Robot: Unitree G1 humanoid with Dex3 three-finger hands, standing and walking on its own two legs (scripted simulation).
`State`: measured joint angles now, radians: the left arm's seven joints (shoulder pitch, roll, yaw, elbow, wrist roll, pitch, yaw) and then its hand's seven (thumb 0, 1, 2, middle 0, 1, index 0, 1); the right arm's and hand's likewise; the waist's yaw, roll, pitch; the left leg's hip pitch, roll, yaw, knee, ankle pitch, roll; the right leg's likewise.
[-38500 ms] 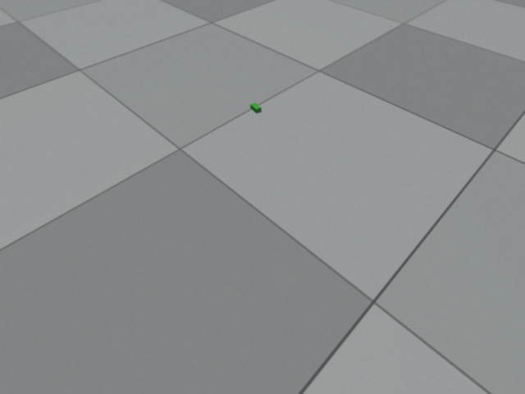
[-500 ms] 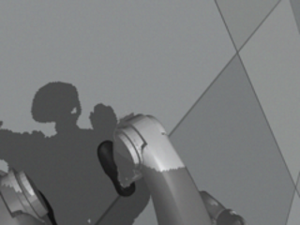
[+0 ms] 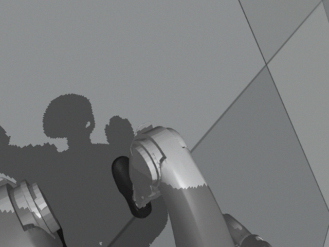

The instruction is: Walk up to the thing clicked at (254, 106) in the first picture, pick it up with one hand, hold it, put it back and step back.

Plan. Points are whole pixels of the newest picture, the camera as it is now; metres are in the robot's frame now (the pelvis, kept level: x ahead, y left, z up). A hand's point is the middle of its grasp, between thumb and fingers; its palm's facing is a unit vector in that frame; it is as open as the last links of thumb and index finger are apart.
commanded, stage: settle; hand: left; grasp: from above
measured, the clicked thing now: out of the picture +0.48 +0.38 -0.29
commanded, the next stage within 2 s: lift in 0.64 s
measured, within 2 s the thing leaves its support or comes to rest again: neither
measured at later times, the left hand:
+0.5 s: hand out of the picture +0.47 +0.37 -0.17, palm faces -0.43 -0.13 -0.89, open 6.8 cm
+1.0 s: hand out of the picture +0.46 +0.37 -0.12, palm faces -0.46 -0.15 -0.88, open 6.8 cm
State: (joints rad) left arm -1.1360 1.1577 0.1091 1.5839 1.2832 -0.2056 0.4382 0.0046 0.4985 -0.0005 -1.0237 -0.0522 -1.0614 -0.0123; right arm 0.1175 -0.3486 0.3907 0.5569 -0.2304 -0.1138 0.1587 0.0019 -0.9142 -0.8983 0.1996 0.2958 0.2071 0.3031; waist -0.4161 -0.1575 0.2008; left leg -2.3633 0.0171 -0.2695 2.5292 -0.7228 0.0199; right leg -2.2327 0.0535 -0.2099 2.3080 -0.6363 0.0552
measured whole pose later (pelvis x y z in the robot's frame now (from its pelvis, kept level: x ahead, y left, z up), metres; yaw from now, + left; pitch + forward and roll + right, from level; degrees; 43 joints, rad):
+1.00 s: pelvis -0.01 -0.01 +0.03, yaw +7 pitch +35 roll -12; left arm -1.02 0.88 0.06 1.17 1.16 -0.14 0.06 0.00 0.51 0.00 -0.99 -0.13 -1.03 -0.09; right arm 0.21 -0.32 0.16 0.55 -0.10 0.08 0.10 0.00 -0.91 -0.90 0.20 0.30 0.21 0.30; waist -0.29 0.01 0.01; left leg -2.34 -0.01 -0.15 2.36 -0.65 0.02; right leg -2.23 0.00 -0.12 2.23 -0.62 0.04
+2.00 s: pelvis +0.02 +0.00 +0.32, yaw +15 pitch +20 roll -3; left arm -0.40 0.50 -0.12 0.79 0.99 -0.06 0.08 0.00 0.52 0.00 -0.94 -0.20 -0.99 -0.14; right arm 0.22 -0.24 -0.01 0.70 0.04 0.01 -0.05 0.01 -0.90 -0.90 0.20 0.30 0.21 0.30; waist -0.09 0.04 -0.16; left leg -1.21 0.02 -0.03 1.38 -0.52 0.01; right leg -1.18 0.01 -0.02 1.32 -0.49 0.02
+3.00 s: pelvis +0.09 +0.01 +0.44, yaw +14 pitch +7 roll +0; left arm -0.29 0.40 -0.21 0.73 1.00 -0.01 0.03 0.00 0.49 0.06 -0.93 -0.25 -0.97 -0.19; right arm 0.23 -0.25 -0.04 0.71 0.06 0.04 -0.05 0.01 -0.90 -0.89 0.20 0.30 0.21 0.30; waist -0.02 0.04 -0.08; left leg -0.46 0.01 0.03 0.69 -0.35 0.01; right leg -0.47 0.00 0.03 0.67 -0.33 0.02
